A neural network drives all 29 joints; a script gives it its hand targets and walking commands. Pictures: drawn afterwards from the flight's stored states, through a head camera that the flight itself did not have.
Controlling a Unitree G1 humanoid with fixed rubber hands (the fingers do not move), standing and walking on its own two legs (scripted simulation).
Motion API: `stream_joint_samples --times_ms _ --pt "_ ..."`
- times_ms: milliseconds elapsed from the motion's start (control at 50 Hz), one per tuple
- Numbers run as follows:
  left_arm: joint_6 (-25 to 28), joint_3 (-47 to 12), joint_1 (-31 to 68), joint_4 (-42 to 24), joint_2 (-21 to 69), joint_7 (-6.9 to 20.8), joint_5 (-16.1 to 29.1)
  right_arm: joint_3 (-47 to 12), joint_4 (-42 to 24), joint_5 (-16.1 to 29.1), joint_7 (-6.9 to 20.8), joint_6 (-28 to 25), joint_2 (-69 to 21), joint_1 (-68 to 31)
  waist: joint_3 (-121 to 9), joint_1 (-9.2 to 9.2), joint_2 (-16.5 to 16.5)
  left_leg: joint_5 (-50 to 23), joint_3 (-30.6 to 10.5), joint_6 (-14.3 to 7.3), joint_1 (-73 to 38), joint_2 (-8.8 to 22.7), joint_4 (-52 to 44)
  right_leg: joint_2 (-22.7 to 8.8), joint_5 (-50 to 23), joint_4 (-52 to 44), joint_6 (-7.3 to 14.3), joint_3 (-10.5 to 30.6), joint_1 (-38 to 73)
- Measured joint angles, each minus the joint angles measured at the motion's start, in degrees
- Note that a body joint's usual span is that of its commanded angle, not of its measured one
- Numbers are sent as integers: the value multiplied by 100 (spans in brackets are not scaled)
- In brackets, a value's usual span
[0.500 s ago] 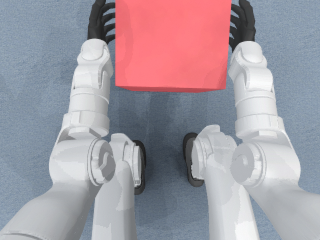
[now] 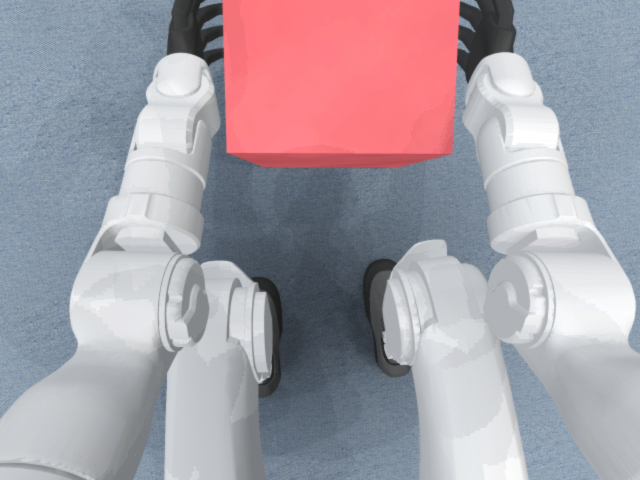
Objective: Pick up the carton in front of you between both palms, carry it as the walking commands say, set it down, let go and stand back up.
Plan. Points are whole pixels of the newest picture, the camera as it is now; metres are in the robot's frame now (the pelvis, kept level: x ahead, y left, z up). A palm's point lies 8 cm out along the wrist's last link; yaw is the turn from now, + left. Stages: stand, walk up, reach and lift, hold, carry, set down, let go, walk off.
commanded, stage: set down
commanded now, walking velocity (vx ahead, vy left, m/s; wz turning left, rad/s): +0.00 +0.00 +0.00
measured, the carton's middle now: (334, 78) +0.51 -0.04 -0.23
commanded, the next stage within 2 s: none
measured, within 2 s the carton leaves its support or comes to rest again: rests again in 0.30 s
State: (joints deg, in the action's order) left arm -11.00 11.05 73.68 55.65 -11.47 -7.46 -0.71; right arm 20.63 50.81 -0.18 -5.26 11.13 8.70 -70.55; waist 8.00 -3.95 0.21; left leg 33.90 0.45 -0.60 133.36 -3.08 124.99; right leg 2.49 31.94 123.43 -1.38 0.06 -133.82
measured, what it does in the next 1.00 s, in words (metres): stands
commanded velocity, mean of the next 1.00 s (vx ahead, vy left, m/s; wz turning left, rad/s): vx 0.00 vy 0.00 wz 0.00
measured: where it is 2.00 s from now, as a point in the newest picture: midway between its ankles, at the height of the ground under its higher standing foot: (326, 346)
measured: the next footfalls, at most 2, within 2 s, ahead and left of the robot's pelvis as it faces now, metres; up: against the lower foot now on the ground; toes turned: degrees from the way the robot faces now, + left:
none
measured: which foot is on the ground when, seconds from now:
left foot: down 0.00-1.00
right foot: down 0.00-1.00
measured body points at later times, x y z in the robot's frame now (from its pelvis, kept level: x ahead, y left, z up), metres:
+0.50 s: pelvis -0.01 +0.00 -0.01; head +0.34 +0.01 +0.27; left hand +0.54 +0.11 -0.18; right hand +0.52 -0.20 -0.17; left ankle +0.10 +0.11 -0.34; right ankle +0.11 -0.12 -0.34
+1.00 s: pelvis -0.01 +0.00 -0.01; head +0.35 +0.00 +0.24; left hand +0.53 +0.16 -0.21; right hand +0.50 -0.22 -0.20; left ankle +0.10 +0.11 -0.34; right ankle +0.11 -0.12 -0.34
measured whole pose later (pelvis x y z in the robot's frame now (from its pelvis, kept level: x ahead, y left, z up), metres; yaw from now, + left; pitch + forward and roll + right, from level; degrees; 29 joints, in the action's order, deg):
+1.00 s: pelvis -0.01 +0.00 -0.01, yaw +0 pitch +34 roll -1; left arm -1.6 3.8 80.1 67.9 -21.5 -4.7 7.1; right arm 13.7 67.4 8.4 -5.0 0.1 17.4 -76.6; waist 22.1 -2.8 -1.2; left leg 34.2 -0.7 0.5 128.9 -3.3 128.8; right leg 2.6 31.9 126.8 -0.8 -1.2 -129.3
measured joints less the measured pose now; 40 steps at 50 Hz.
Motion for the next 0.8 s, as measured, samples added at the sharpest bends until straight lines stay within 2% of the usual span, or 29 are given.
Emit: stream_joint_samples --times_ms 220,380,800 --pt "199 -145 465 615 -142 -14 60 -92 515 116 98 -144 236 -377 426 -50 -49 -96 -32 14 -20 -44 160 -14 -68 149 -6 -30 55" --pt "281 -88 600 760 -105 192 -2 32 749 95 153 -319 354 -444 579 18 -74 -63 -30 10 -93 -32 242 4 -53 226 -1 -33 117" --pt "476 385 867 977 -139 734 -578 376 1061 -216 486 -555 483 -641 913 94 -171 -35 -95 77 -255 -6 296 39 -77 263 45 -96 244"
